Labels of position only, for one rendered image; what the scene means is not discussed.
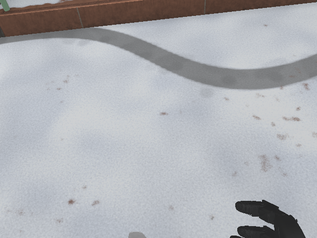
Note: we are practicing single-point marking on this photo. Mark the robot right hand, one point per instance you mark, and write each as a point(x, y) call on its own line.
point(285, 226)

